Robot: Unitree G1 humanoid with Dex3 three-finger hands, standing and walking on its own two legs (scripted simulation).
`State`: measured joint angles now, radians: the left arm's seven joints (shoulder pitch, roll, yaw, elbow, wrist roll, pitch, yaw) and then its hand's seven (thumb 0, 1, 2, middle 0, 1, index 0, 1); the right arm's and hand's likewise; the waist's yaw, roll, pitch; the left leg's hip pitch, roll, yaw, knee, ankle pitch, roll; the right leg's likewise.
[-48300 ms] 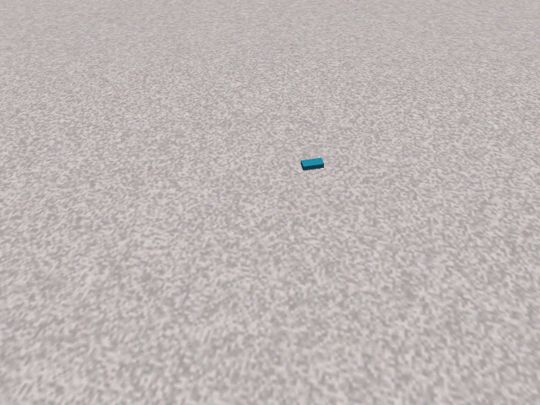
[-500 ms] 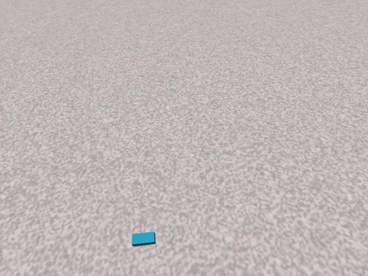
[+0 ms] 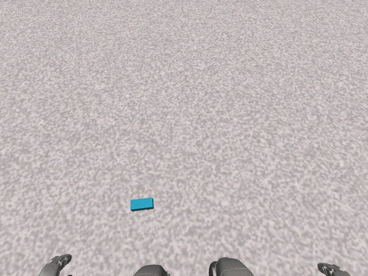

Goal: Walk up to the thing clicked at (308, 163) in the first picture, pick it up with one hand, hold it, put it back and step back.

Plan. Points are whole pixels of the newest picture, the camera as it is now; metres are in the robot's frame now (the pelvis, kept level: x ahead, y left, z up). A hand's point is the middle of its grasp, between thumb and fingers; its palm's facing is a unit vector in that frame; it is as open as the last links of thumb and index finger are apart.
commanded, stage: step back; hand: left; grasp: from above
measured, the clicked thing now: (141, 204) +0.48 +0.23 -0.75
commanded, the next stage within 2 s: none
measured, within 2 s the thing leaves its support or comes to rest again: neither
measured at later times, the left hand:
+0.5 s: hand out of the picture +0.03 +0.24 -0.15, palm faces -0.12 -0.91 -0.40, open 7.4 cm
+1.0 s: hand out of the picture -0.12 +0.26 -0.15, palm faces -0.01 -0.94 -0.34, open 7.4 cm
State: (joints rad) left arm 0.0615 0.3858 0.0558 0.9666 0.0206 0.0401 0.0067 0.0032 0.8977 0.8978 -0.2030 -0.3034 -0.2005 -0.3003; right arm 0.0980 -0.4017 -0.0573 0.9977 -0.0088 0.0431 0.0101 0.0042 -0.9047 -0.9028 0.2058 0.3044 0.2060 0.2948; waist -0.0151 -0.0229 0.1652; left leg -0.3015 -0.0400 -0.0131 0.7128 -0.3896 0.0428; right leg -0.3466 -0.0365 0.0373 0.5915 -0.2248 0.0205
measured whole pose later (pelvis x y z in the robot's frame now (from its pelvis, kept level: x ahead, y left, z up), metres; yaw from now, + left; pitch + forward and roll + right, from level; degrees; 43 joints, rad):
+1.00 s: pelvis -0.24 +0.00 +0.01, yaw -1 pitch -3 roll -1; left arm 0.13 0.38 0.08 0.82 0.01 0.08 0.00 0.00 0.90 0.90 -0.20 -0.30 -0.20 -0.30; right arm 0.18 -0.36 -0.03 0.89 -0.05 0.03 -0.01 0.01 -0.90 -0.90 0.21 0.31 0.21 0.30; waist -0.01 -0.04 0.16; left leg -0.27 0.00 -0.05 0.59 -0.28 0.02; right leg -0.50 0.12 0.14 1.13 -0.49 -0.02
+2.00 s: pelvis -0.58 -0.05 +0.00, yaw -4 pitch -3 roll -1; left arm 0.22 0.35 0.05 0.94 0.04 0.01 0.00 0.00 0.90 0.90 -0.20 -0.30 -0.20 -0.30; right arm 0.10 -0.40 -0.05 0.86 -0.03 0.07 -0.01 0.01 -0.90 -0.90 0.21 0.30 0.21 0.30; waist 0.03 0.07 0.12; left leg -0.44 0.02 -0.09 0.79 -0.41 0.00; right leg -0.19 0.05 0.03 0.61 -0.37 -0.02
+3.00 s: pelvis -0.54 -0.03 +0.00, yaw +1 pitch -2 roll +0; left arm 0.09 0.38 0.04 1.04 0.00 -0.01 0.00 0.00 0.90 0.90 -0.20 -0.30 -0.20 -0.30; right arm 0.14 -0.34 -0.02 1.06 -0.02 0.00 0.00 0.01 -0.90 -0.90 0.21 0.30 0.21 0.30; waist 0.01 -0.01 0.08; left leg -0.24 0.02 -0.02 0.57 -0.30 -0.02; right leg -0.24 -0.04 -0.04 0.56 -0.29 0.02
